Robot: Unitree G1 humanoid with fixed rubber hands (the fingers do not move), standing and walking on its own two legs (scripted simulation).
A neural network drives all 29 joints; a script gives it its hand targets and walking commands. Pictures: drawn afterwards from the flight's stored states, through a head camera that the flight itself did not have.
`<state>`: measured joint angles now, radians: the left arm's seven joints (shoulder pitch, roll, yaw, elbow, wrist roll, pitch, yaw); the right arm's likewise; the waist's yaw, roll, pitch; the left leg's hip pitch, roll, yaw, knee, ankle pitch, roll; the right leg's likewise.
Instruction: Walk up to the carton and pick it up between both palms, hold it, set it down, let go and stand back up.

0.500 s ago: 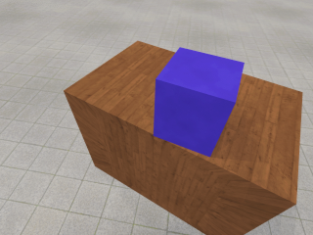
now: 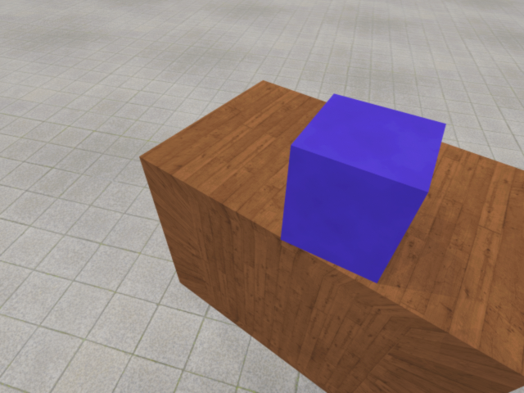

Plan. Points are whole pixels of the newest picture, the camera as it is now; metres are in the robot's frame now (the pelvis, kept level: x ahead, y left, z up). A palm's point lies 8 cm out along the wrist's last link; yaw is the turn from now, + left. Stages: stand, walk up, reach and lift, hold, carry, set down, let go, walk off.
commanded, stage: walk up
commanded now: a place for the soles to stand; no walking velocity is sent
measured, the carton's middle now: (355, 187) +0.49 -0.16 +0.05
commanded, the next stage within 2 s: none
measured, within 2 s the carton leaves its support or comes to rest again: neither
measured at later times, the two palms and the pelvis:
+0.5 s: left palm (64, 369) +0.21 +0.35 -0.12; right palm out of the picture +0.12 -0.18 -0.10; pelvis +0.11 +0.08 +0.01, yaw -13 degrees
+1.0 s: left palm (166, 302) +0.32 +0.20 -0.10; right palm out of the picture +0.13 -0.27 -0.12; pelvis +0.12 +0.00 +0.00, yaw -28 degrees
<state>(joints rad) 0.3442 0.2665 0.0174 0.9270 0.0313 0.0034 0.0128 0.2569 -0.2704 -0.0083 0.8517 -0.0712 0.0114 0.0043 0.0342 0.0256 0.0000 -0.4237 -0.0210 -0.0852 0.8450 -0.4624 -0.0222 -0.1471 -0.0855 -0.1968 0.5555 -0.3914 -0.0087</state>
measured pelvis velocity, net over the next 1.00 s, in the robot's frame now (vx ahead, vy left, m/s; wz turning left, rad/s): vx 0.12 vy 0.00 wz -0.49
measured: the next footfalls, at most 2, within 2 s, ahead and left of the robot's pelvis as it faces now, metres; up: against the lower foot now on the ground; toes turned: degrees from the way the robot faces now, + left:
left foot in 0.22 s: +0.21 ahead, +0.18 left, +0.00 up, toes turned -2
right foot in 0.74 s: +0.08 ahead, -0.11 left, +0.00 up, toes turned -28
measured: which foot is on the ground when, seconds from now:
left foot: up 0.00-0.20, down 0.22-0.76, up 0.78-1.00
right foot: down 0.00-0.22, up 0.24-0.72, down 0.74-1.00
